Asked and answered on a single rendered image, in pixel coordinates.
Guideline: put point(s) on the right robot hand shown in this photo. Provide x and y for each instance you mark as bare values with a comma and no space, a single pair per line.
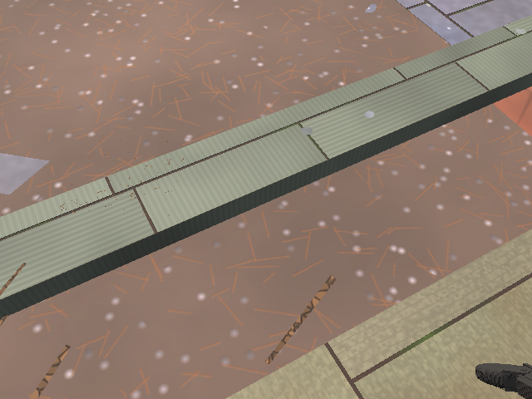
512,378

